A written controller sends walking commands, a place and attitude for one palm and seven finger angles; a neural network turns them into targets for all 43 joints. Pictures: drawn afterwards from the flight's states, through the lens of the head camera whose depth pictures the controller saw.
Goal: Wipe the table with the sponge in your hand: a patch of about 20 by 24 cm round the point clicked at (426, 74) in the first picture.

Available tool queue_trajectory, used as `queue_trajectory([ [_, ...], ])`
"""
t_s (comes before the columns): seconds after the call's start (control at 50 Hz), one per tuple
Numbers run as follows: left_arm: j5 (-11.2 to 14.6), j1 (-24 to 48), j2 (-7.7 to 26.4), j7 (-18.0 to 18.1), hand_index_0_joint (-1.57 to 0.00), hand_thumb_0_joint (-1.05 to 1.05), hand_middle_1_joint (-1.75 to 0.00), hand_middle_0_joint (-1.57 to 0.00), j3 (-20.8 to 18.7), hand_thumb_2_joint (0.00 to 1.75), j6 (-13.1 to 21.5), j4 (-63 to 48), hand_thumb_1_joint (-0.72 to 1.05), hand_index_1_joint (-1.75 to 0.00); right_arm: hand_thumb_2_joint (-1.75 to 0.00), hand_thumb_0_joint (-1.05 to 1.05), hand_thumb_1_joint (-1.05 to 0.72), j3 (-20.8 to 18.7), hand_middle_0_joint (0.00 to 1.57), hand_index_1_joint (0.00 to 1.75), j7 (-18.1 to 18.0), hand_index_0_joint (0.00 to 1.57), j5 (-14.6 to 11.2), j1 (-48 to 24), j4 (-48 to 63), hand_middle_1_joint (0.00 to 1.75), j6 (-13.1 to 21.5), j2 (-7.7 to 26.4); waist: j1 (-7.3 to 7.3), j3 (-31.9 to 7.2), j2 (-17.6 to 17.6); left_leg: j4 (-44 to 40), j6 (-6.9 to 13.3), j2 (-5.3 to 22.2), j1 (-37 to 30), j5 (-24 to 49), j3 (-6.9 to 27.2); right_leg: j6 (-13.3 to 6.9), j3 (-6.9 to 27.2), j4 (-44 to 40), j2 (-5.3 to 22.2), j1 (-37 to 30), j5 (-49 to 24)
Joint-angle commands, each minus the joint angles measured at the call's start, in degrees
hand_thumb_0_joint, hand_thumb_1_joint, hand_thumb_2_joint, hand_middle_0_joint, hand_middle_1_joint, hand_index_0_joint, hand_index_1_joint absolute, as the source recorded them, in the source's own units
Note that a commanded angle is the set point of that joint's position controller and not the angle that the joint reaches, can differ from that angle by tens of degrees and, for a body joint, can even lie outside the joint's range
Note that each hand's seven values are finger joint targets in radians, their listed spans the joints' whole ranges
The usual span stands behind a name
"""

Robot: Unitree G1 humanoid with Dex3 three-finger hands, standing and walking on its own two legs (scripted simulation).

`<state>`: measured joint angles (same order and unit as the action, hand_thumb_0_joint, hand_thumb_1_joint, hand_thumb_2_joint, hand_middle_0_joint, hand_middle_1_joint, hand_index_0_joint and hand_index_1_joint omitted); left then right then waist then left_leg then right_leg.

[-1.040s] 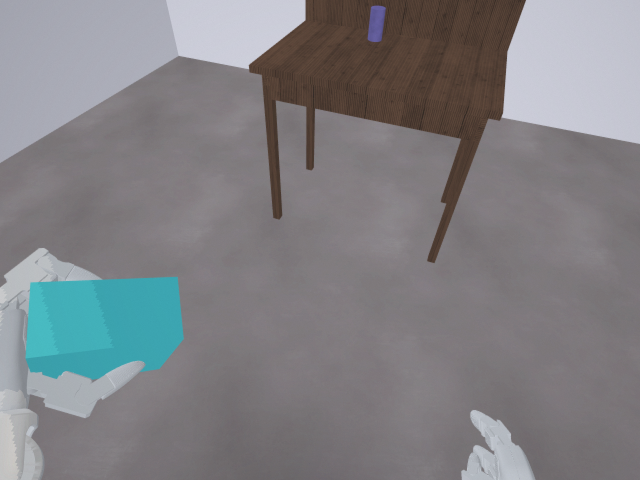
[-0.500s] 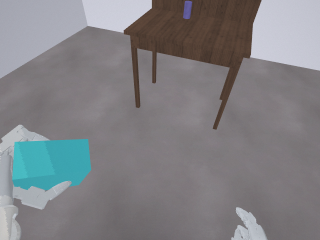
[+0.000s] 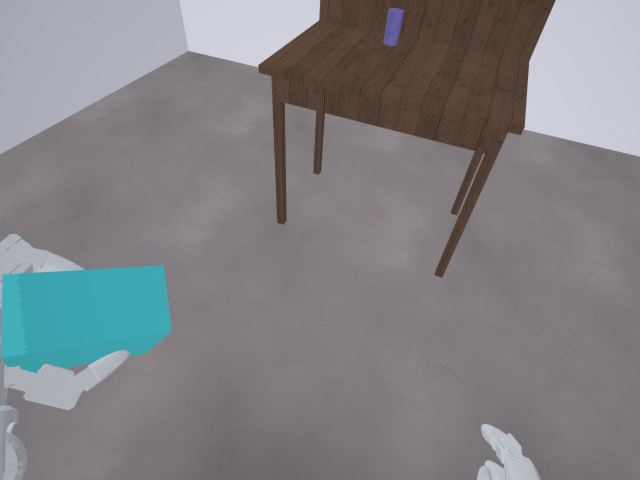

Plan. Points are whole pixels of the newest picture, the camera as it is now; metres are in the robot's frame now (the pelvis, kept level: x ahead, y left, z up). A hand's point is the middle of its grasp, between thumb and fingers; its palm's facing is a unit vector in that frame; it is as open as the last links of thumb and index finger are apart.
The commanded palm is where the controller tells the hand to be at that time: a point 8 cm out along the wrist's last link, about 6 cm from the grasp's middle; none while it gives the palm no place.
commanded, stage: walk to a spot facing it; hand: left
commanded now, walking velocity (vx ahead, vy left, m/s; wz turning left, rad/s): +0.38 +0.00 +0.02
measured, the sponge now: (109, 319) +0.22 +0.22 +0.16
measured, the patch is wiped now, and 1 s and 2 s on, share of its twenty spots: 0.00 0.00 0.00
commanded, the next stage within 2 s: none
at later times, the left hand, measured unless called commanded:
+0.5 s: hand (215, 211) +0.35 +0.15 +0.18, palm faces +0.36 -0.79 -0.50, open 10.2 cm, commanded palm +0.29 +0.21 +0.19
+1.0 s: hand (227, 137) +0.47 +0.16 +0.20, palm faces +0.50 -0.72 -0.48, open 10.2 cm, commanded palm +0.41 +0.20 +0.19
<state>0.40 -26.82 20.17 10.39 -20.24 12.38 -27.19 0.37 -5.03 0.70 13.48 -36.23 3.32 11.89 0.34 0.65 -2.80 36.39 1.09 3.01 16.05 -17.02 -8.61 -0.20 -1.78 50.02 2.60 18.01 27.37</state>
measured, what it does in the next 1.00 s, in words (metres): walks ahead: right foot, then left foot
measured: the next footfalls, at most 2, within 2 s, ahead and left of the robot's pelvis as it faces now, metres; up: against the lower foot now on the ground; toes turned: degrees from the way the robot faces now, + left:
right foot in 0.30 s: +0.20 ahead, -0.16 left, +0.00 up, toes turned -11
left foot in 0.74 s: +0.33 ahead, +0.07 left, +0.00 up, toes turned +15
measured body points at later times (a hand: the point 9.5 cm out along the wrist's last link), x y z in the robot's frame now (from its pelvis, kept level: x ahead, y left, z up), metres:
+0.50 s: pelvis +0.14 -0.08 +0.01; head +0.18 -0.10 +0.46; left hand +0.32 +0.19 +0.21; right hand +0.30 -0.33 -0.10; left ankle +0.14 +0.06 -0.63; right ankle +0.16 -0.15 -0.72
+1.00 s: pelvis +0.29 -0.10 +0.01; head +0.32 -0.10 +0.46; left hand +0.44 +0.20 +0.23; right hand +0.48 -0.26 -0.09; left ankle +0.30 +0.05 -0.72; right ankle +0.34 -0.23 -0.70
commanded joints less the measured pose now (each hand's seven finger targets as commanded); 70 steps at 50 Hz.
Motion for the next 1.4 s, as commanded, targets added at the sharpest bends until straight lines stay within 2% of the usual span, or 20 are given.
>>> queue_trajectory([
  [0.0, -0.5, 8.7, 9.1, 0.0, -1.20, 0.00, -1.60, -1.20, -3.8, 1.30, 3.7, -13.4, 0.10, -1.60, -0.90, 0.00, -0.90, -2.7, 0.20, 0.30, 0.7, 0.20, -0.6, -5.1, 7.9, 0.30, 4.7, 6.0, -1.69, 0.3, 11.4, -21.8, 13.1, 21.8, -13.6, -0.3, 30.2, 0.9, 2.1, 17.2, 3.6, 24.7, 1.2],
  [0.1, -0.4, 4.7, 7.1, -0.6, -1.20, 0.00, -1.60, -1.20, -3.2, 1.30, 2.7, -14.6, 0.10, -1.60, -0.90, 0.00, -0.90, -2.8, 0.20, 0.30, 1.1, 0.20, -0.6, -4.2, 8.1, 0.30, 5.9, 5.9, -0.79, -1.4, 15.5, -22.0, 8.0, 14.8, -8.0, 5.0, 11.1, 2.0, -5.1, 4.9, 3.1, 14.6, -7.8],
  [0.24, 0.3, 4.1, 9.4, -1.0, -1.20, 0.00, -1.60, -1.20, -6.3, 1.30, 1.9, -10.1, 0.10, -1.60, -0.90, 0.00, -0.90, -2.6, 0.20, 0.30, 0.2, 0.20, -0.5, -5.6, 8.6, 0.30, 4.8, 5.2, 0.15, -5.5, 12.1, -4.6, 4.7, 10.8, -2.5, 9.7, 2.0, 1.3, -12.4, -20.1, -2.3, -10.1, -13.1],
  [0.26, 0.2, 4.7, 9.9, -1.0, -1.20, 0.00, -1.60, -1.20, -6.2, 1.30, 1.5, -10.4, 0.10, -1.60, -0.90, 0.00, -0.90, -2.6, 0.20, 0.30, 0.4, 0.20, -0.8, -5.6, 8.6, 0.30, 4.4, 4.6, 0.67, -7.3, 5.4, 7.7, 3.5, 8.2, 3.9, 6.8, 0.6, -0.8, -6.2, -23.1, 1.8, -17.3, -11.6],
  [0.3, 0.7, 5.9, 15.6, -0.2, -1.20, 0.00, -1.60, -1.20, -11.5, 1.30, 1.9, -12.1, 0.10, -1.60, -0.90, 0.00, -0.90, -2.4, 0.20, 0.30, 1.0, 0.20, -0.7, -8.1, 10.5, 0.30, 4.1, 4.3, 1.57, -10.3, -12.9, 37.0, 0.0, -0.9, 25.3, -15.1, 5.1, -11.5, 31.8, -33.1, 23.9, -24.6, -15.0],
  [0.44, 0.7, 0.2, 12.8, -0.7, -1.20, 0.00, -1.60, -1.20, -10.9, 1.30, 4.4, -16.6, 0.10, -1.60, -0.90, 0.00, -0.90, -2.9, 0.20, 0.30, 1.7, 0.20, -0.7, -8.1, 8.6, 0.30, 0.7, 4.8, -0.95, -5.3, -2.5, 32.1, -3.0, 6.2, 23.5, -1.4, 8.4, -8.7, 3.9, -32.6, 18.9, -12.5, -23.3],
  [0.66, 0.5, 6.7, 9.9, 1.5, -1.20, 0.00, -1.60, -1.20, -5.4, 1.30, 2.9, -15.9, 0.10, -1.60, -0.90, 0.00, -0.90, -3.4, 0.20, 0.30, 0.5, 0.20, -0.4, -3.9, 11.2, 0.30, 2.0, 4.8, -0.55, -5.3, -2.4, -6.1, -0.2, -1.4, -2.1, 5.3, -5.3, -5.4, -4.8, -19.0, 14.3, -9.7, -28.8],
  [0.68, 0.4, 8.6, 10.4, 1.5, -1.20, 0.00, -1.60, -1.20, -5.4, 1.30, 3.4, -17.0, 0.10, -1.60, -0.90, 0.00, -0.90, -3.7, 0.20, 0.30, 0.1, 0.20, -0.4, -3.1, 11.2, 0.30, 2.3, 5.4, -1.78, -7.0, 1.9, -8.4, 1.0, -0.9, -9.6, 5.7, -3.4, -3.6, -7.0, -9.2, 12.4, -5.9, -30.3],
  [0.72, 0.8, 10.0, 10.4, 1.6, -1.20, 0.00, -1.60, -1.20, -6.2, 1.30, 4.9, -18.6, 0.10, -1.60, -0.90, 0.00, -0.90, -3.7, 0.20, 0.30, 0.8, 0.20, -0.5, -3.9, 11.7, 0.30, 2.9, 6.6, -1.22, -9.8, 22.4, -16.1, 12.4, 19.7, -23.7, 18.0, 32.9, 1.2, -6.3, 16.3, 0.9, 14.7, 3.5],
  [0.74, 0.3, 8.8, 12.9, 0.8, -1.20, 0.00, -1.60, -1.20, -6.6, 1.30, 5.0, -15.4, 0.10, -1.60, -0.90, 0.00, -0.90, -3.0, 0.20, 0.30, 1.3, 0.20, -0.4, -4.6, 11.3, 0.30, 3.2, 6.2, -0.90, -8.9, 20.2, -18.0, 15.3, 23.1, -21.2, 15.8, 41.2, 0.8, -0.6, 23.1, 0.8, 18.4, 8.6],
  [0.88, 1.5, -0.8, 9.6, -0.5, -1.20, 0.00, -1.60, -1.20, -8.9, 1.30, 5.0, -19.3, 0.10, -1.60, -0.90, 0.00, -0.90, -3.4, 0.20, 0.30, 2.2, 0.20, -1.1, -6.0, 9.6, 0.30, 4.6, 5.0, 0.65, -5.1, 17.8, -21.4, 9.0, 13.6, 3.5, -5.5, 14.1, 2.6, -5.0, 2.1, 4.3, 4.3, -4.3],
  [0.96, 1.3, 3.2, 7.0, -0.9, -1.20, 0.00, -1.60, -1.20, -6.2, 1.30, 3.7, -11.8, 0.10, -1.60, -0.90, 0.00, -0.90, -3.2, 0.20, 0.30, 0.7, 0.20, -1.3, -5.0, 9.1, 0.30, 4.8, 5.3, 0.25, -4.0, 14.1, -14.5, 5.6, 10.2, 8.1, -15.4, 9.5, 4.0, -11.3, -14.1, 0.1, -7.8, -7.3],
  [1.0, 0.6, 6.2, 8.4, -0.9, -1.20, 0.00, -1.60, -1.20, -6.1, 1.30, 2.5, -9.2, 0.10, -1.60, -0.90, 0.00, -0.90, -2.9, 0.20, 0.30, 0.4, 0.20, -1.5, -4.2, 8.7, 0.30, 4.3, 4.3, 0.59, -4.4, 3.4, 1.6, 2.8, 5.5, 12.3, -15.3, 5.3, 1.6, -3.6, -25.0, 4.6, -12.9, -1.4],
  [1.02, 0.1, 7.6, 11.3, -0.5, -1.20, 0.00, -1.60, -1.20, -7.3, 1.30, 1.8, -8.5, 0.10, -1.60, -0.90, 0.00, -0.90, -2.5, 0.20, 0.30, 0.4, 0.20, -1.5, -4.5, 9.1, 0.30, 3.9, 2.7, 1.10, -3.9, -14.5, 19.5, 0.0, -1.1, 23.8, -16.4, 0.4, -4.6, 18.0, -33.0, 18.3, -17.6, 2.0],
  [1.06, 0.8, 10.8, 12.5, -0.2, -1.20, 0.00, -1.60, -1.20, -7.0, 1.30, 1.8, -10.5, 0.10, -1.60, -0.90, 0.00, -0.90, -2.7, 0.20, 0.30, 0.9, 0.20, -0.9, -8.2, 9.0, 0.30, 4.7, 5.2, 1.48, -1.5, -12.9, 38.1, -1.4, 1.3, 30.8, -12.9, 9.3, -11.2, 30.6, -37.0, 27.8, -18.0, -4.6],
  [1.16, -0.3, 8.3, 11.5, -0.1, -1.20, 0.00, -1.60, -1.20, -7.2, 1.30, 3.7, -15.4, 0.10, -1.60, -0.90, 0.00, -0.90, -2.2, 0.20, 0.30, 1.2, 0.20, -0.4, -8.8, 8.6, 0.30, 2.5, 4.3, 0.59, -1.9, -7.8, 23.0, -2.6, 4.2, 20.9, -7.5, 4.5, -5.8, -2.2, -28.8, 20.8, -16.8, -38.4],
  [1.3, 1.1, 1.3, 12.0, 2.6, -1.20, 0.00, -1.60, -1.20, -10.1, 1.30, 3.2, -22.0, 0.10, -1.60, -0.90, 0.00, -0.90, -4.1, 0.20, 0.30, 1.5, 0.20, -0.5, -4.2, 12.9, 0.30, 1.8, 3.8, -0.96, -11.8, -3.6, -6.3, -1.8, -5.3, -1.2, 3.8, -9.0, -2.6, -12.5, -7.4, 16.8, -15.4, -51.3],
  [1.32, 1.1, 1.9, 12.2, 2.7, -1.20, 0.00, -1.60, -1.20, -10.3, 1.30, 3.9, -22.8, 0.10, -1.60, -0.90, 0.00, -0.90, -4.7, 0.20, 0.30, 1.1, 0.20, -0.7, -3.3, 13.2, 0.30, 1.8, 4.5, -2.55, -14.9, 3.2, -8.9, -0.2, -4.0, -13.0, 7.7, -5.6, -0.2, -13.1, 5.1, 14.9, -7.2, -45.7],
  [1.36, 1.7, 2.6, 11.9, 2.4, -1.20, 0.00, -1.60, -1.20, -9.8, 1.30, 5.3, -24.3, 0.10, -1.60, -0.90, 0.00, -0.90, -5.0, 0.20, 0.30, 2.4, 0.20, -1.3, -4.1, 13.5, 0.30, 2.7, 6.9, -1.65, -15.5, 22.7, -12.3, 14.5, 21.5, -24.8, 41.9, 37.6, 3.8, -5.4, 30.1, 0.9, 17.3, 12.2],
  [1.38, 1.0, 2.8, 14.0, 0.6, -1.20, 0.00, -1.60, -1.20, -11.1, 1.30, 4.6, -17.2, 0.10, -1.60, -0.90, 0.00, -0.90, -5.5, 0.20, 0.30, 3.1, 0.20, -1.6, -4.4, 12.1, 0.30, 3.0, 7.8, -2.10, -11.1, 15.5, -13.4, 15.4, 23.0, -20.3, 33.9, 38.6, 3.4, 1.3, 31.0, 4.2, 22.4, 9.6],
])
